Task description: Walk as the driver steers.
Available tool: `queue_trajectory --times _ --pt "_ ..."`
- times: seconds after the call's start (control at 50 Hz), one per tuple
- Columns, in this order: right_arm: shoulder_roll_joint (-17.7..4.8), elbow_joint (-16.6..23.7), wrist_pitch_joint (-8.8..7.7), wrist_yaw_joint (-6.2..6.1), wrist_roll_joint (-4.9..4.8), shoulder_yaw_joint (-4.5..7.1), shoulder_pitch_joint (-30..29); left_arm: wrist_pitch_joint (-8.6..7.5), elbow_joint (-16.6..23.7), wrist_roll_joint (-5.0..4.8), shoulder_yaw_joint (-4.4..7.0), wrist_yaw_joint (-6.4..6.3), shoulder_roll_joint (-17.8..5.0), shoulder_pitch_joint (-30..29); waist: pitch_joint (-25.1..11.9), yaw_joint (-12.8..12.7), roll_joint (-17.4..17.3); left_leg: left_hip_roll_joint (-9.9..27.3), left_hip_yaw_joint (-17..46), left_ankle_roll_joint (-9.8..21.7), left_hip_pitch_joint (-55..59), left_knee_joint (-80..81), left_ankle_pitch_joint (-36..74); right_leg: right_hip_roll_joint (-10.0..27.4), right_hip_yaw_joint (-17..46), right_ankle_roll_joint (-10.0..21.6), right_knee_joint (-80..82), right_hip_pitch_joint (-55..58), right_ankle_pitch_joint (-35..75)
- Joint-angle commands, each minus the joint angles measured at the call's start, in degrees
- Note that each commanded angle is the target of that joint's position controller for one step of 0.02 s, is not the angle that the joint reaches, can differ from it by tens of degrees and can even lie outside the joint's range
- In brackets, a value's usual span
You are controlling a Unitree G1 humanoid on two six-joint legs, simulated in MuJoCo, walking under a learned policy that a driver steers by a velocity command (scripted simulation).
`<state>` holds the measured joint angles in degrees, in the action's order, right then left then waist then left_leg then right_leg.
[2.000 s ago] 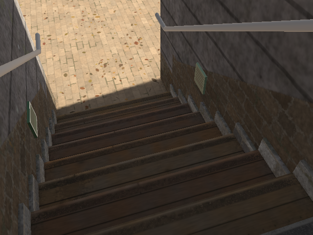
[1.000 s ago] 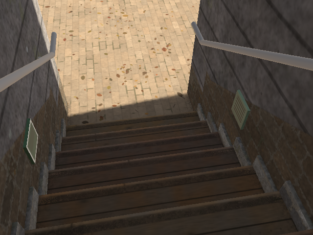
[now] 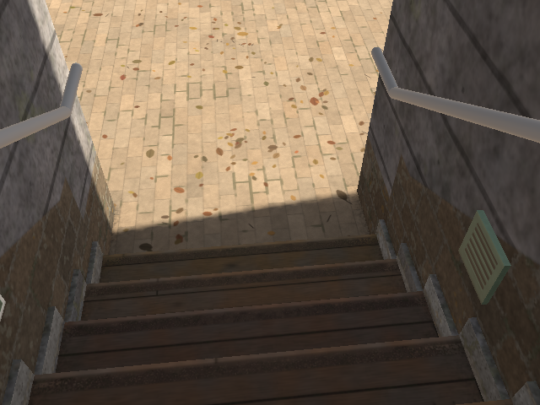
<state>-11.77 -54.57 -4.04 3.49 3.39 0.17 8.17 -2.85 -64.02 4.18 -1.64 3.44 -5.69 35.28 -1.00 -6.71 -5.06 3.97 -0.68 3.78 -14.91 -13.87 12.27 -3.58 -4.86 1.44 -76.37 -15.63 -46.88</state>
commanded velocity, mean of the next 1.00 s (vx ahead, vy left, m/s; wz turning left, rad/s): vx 0.04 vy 0.00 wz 0.00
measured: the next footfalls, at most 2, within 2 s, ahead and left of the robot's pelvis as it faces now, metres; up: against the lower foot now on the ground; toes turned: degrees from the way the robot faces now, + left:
right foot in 0.30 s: +0.14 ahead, -0.14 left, +0.00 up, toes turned -4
left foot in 1.98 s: +0.42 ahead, +0.10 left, -0.17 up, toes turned +6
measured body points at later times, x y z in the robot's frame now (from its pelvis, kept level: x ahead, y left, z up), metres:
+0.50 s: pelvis +0.08 -0.01 -0.05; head +0.09 -0.02 +0.40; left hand +0.09 +0.23 -0.19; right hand +0.13 -0.26 -0.19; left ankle +0.07 +0.09 -0.77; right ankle +0.10 -0.14 -0.77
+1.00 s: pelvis +0.10 -0.02 -0.04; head +0.11 -0.02 +0.41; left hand +0.11 +0.22 -0.20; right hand +0.10 -0.25 -0.19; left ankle +0.07 +0.09 -0.77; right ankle +0.10 -0.14 -0.77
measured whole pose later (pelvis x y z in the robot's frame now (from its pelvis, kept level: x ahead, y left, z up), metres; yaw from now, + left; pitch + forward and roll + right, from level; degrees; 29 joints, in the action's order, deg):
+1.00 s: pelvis +0.10 -0.02 -0.04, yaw +2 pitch -1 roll +0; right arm -10.4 -62.1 -4.2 4.3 0.6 3.4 18.1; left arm -2.6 -64.5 2.0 3.5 5.6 -10.6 13.4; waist 1.8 0.4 0.1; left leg -0.7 -2.1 1.3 -11.0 -29.8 -18.3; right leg 2.9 -4.6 -0.2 -31.1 -13.9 -16.6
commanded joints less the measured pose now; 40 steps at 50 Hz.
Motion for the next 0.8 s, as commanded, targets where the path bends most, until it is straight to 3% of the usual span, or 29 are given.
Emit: queue_trajectory --times 0.02,0.04,0.06,0.08,0.1,0.12,0.14,0.16,0.18,0.2,0.22,0.26,0.3,0.32,0.34,0.36,0.38,0.4,0.42,0.44,0.48,0.52,0.54,0.62,0.64,0.66,0.68,0.74,0.8 --pt "-11.6 -8.6 0.75 -0.54 -4.47 3.43 29.5 0.91 3.6 -9.16 3.92 -4.06 -10.8 2.3 -15.4 10.9 -1.7 21.4 9.8 9.6 53.2 -25.5 82.5 -2.3 -1.4 -0.9 -37.7 -39.6 -13.6" --pt "-10.8 -6.2 1.09 -1.45 -5.38 3.43 26.1 1.56 5.4 -8.76 3.29 -6.89 -10.0 -1.2 -16.4 10.3 -0.8 21.7 10.5 10.7 48.5 -23.9 71.8 0.5 1.3 -0.4 -39.4 -42.7 -13.4" --pt "-7.6 -4.9 1.19 -2.75 -4.79 2.16 20.8 2.34 6.1 -7.69 2.54 -7.54 -8.0 -5.5 -13.3 9.9 1.1 21.4 11.7 13.3 39.9 -19.3 55.7 2.3 3.0 -0.4 -34.9 -43.7 -8.7" --pt "-6.7 -4.3 1.45 -4.27 -4.52 1.48 18.6 3.33 7.2 -6.45 2.49 -7.81 -7.2 -8.8 -9.7 8.8 -0.3 21.3 13.6 14.7 28.9 -15.4 43.7 3.9 4.0 -1.0 -31.5 -40.9 -3.5" --pt "-6.3 -3.4 1.60 -4.60 -2.87 0.92 16.1 4.85 6.6 -5.03 2.52 -7.58 -6.9 -9.3 -4.2 6.8 1.1 19.7 11.5 15.0 15.2 -10.9 26.0 4.5 5.7 -0.9 -27.7 -36.0 5.1" --pt "-8.5 -5.0 -0.10 0.90 4.54 0.68 20.4 2.65 6.5 -2.44 -0.09 -1.43 0.1 2.2 5.7 1.0 -4.0 16.4 7.8 12.9 -3.6 -8.6 25.7 6.9 8.9 -2.0 -31.4 -29.2 14.0" --pt "-4.2 -5.1 -0.94 1.73 3.90 0.07 19.3 1.15 4.8 -2.36 -0.09 0.61 0.3 5.3 7.2 0.8 1.9 14.5 7.8 13.0 -8.4 -8.7 21.0 8.8 10.9 -3.2 -26.2 -31.8 24.2" --pt "-1.8 -3.6 -1.86 0.86 2.19 -0.63 18.1 0.59 4.4 -0.44 -0.14 1.82 -1.0 5.3 4.4 1.7 3.1 9.9 4.4 11.5 -10.6 -10.5 16.8 9.3 8.6 -3.4 -18.0 -30.2 34.4" --pt "0.2 -3.9 -2.52 0.60 1.28 -1.81 15.9 0.19 5.4 -0.30 -0.23 2.77 -1.8 4.2 2.9 0.7 3.5 7.0 3.7 8.5 -13.8 -13.2 12.7 10.0 7.8 -4.3 -15.2 -28.3 40.2" --pt "-1.8 -0.9 -3.38 -0.36 0.17 -1.90 10.8 -0.28 5.4 -0.03 0.37 3.38 -3.9 0.9 0.8 0.9 8.2 4.5 -0.2 7.2 -19.5 -12.9 6.3 11.1 7.0 -5.0 -0.2 -20.6 53.7" --pt "-3.2 -1.4 -3.57 -0.50 -0.09 -2.34 9.5 -0.16 6.1 0.33 0.90 3.90 -5.5 -2.5 1.7 0.4 4.7 3.1 0.7 5.0 -25.7 -12.5 1.1 11.4 5.6 -6.3 5.6 -13.0 57.8" --pt "-7.5 -0.8 -3.85 0.04 -2.10 -1.66 7.0 0.48 8.0 -0.75 2.31 3.82 -8.8 -6.1 2.0 0.1 1.0 4.0 4.1 3.2 -29.1 -11.6 -4.6 9.1 2.9 -8.0 18.3 -2.6 50.1" --pt "-10.8 -0.3 -3.35 2.95 -3.19 -1.00 7.5 -0.27 7.0 -2.16 3.40 2.90 -9.9 -3.8 -0.2 -1.3 0.3 5.4 7.1 2.3 -23.3 -14.6 -1.5 7.5 2.1 -8.5 26.4 6.1 43.5" --pt "-10.0 -0.1 -2.83 4.40 -4.37 -0.96 8.8 -0.72 6.2 -2.74 3.64 1.93 -10.4 -3.4 -0.8 -1.2 3.0 5.9 8.8 1.3 -17.5 -15.9 -1.1 7.9 2.5 -7.6 34.1 6.7 45.1" --pt "-9.6 -0.8 -1.86 4.24 -4.56 0.69 18.2 -0.79 7.2 -2.92 3.96 0.86 -14.1 -9.8 -2.8 6.6 8.3 3.6 8.7 0.8 -8.8 -13.5 -12.4 9.6 3.7 -4.8 38.7 3.9 48.5" --pt "-10.5 -1.7 -0.86 3.16 -4.98 1.87 22.6 -0.28 8.1 -2.12 4.21 0.87 -15.1 -13.8 -1.5 10.1 9.1 1.2 7.4 0.5 -6.3 -10.6 -28.9 9.2 3.9 -2.4 41.8 2.1 40.9" --pt "-9.9 -0.7 -0.08 2.48 -4.56 1.97 17.7 0.07 8.1 -1.66 4.16 0.37 -13.8 -15.8 -0.9 8.7 6.7 2.0 10.0 2.9 -9.3 -10.5 -40.5 8.4 2.8 -2.8 43.8 3.6 33.6" --pt "-8.4 0.2 -0.13 1.66 -3.60 2.31 18.3 0.21 8.3 -2.22 4.07 1.13 -12.1 -17.3 5.0 10.4 8.7 -0.8 4.1 2.5 -8.3 -9.1 -43.4 8.1 4.7 -1.2 46.4 -4.6 23.4" --pt "-7.3 -0.3 -0.23 1.41 -3.59 2.49 15.6 0.22 7.9 -3.10 3.92 2.07 -10.8 -16.6 7.4 9.0 8.2 -3.1 0.8 1.2 -6.6 -11.4 -45.3 8.5 6.3 -0.7 50.1 -7.6 21.0" --pt "-5.4 -0.7 -0.41 1.62 -4.05 2.40 15.3 -0.21 7.7 -3.98 4.11 2.73 -11.4 -16.5 7.8 9.2 8.1 -4.4 -0.4 0.1 -4.8 -11.6 -40.3 9.2 6.4 -0.3 51.0 -7.8 23.6" --pt "-3.7 -0.8 -0.41 1.79 -4.31 2.61 14.7 -0.92 7.3 -3.79 4.34 3.54 -12.1 -16.5 5.1 9.0 9.0 -5.4 -1.4 -0.3 1.2 -12.0 -28.7 8.9 4.6 -0.3 50.8 -7.0 32.6" --pt "-6.3 -0.4 -0.65 1.38 -4.56 3.74 12.1 -1.11 7.3 -3.48 4.68 3.61 -12.5 -16.7 1.6 8.1 8.1 -5.6 -1.5 -0.6 4.9 -11.9 -21.8 8.3 2.6 -0.9 49.2 -4.8 38.2" --pt "-6.3 -0.4 -0.79 1.06 -4.50 3.95 11.5 -1.14 7.3 -3.43 5.16 3.48 -13.1 -17.1 0.5 7.8 7.9 -5.7 -1.6 -1.0 5.7 -12.1 -19.6 8.3 2.1 -1.1 48.6 -4.2 40.2" --pt "-6.0 -1.4 -1.21 0.53 -3.94 4.47 10.9 -1.03 7.4 -3.43 5.99 3.06 -13.0 -18.1 0.4 7.3 7.1 -5.4 -1.5 -1.5 5.1 -12.8 -15.3 8.1 1.4 -0.6 47.3 -2.6 44.5" --pt "-2.3 -1.3 1.51 -2.03 0.08 2.03 9.6 0.94 6.8 -3.62 4.05 -1.95 -8.3 -18.5 -1.5 6.7 8.5 1.7 2.8 -1.3 5.0 -15.2 -2.6 12.1 5.6 -1.1 46.7 2.7 58.2" --pt "-2.1 -2.0 2.61 -3.13 -0.80 2.10 11.8 1.71 5.4 -4.55 3.65 -3.91 -7.9 -16.9 -3.2 7.1 8.3 2.2 3.2 -1.6 5.8 -15.5 -1.7 13.0 6.3 -0.6 45.9 4.6 63.0" --pt "-2.9 -2.4 3.15 -3.68 -1.66 1.92 11.8 2.15 5.1 -4.98 3.67 -4.62 -8.9 -17.7 -2.7 7.3 7.7 2.2 3.3 -1.7 5.6 -15.2 -2.9 13.1 6.4 -0.4 46.0 5.3 63.6" --pt "-3.8 -3.5 4.11 -4.02 -2.50 1.58 11.3 3.13 4.1 -4.92 3.92 -4.75 -10.7 -19.5 -1.0 7.2 6.1 2.0 3.8 -1.5 4.9 -13.5 -8.6 12.5 6.1 0.3 47.2 5.6 55.2" --pt "-3.7 -4.4 4.51 -3.88 -2.11 1.26 10.7 3.82 2.7 -4.52 3.83 -4.48 -10.4 -20.4 2.8 6.8 5.2 2.3 4.4 -1.3 2.9 -11.5 -12.4 11.9 6.3 0.1 49.3 4.4 47.4"
Velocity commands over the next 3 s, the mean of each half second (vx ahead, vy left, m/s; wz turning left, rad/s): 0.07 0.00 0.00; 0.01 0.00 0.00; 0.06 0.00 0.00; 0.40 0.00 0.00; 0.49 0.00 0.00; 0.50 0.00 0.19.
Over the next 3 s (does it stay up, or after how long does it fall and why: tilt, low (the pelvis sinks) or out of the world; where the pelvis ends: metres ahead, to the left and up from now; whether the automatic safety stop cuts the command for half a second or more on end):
stays up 0.90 0.02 -0.51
